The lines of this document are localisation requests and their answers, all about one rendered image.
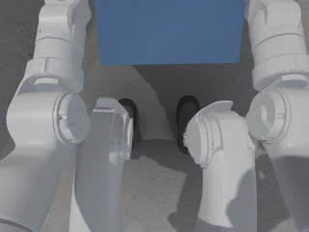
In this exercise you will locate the robot left thigh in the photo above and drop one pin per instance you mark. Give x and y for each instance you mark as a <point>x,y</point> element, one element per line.
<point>96,197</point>

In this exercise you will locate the left robot forearm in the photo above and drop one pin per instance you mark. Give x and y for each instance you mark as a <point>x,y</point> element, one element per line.
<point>59,49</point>

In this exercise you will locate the carton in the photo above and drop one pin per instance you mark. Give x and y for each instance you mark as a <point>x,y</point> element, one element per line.
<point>169,32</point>

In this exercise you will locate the robot right thigh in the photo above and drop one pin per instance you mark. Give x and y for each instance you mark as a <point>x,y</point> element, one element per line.
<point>229,192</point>

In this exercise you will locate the left robot upper arm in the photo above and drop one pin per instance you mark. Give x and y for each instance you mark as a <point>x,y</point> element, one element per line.
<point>44,127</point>

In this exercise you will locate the right robot upper arm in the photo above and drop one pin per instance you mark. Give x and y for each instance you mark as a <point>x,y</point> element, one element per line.
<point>279,117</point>

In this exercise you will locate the right robot forearm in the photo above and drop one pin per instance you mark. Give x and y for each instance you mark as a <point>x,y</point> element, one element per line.
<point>277,44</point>

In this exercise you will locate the robot thigh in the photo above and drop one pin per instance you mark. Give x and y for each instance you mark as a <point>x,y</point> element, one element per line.
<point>96,197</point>
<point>229,192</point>

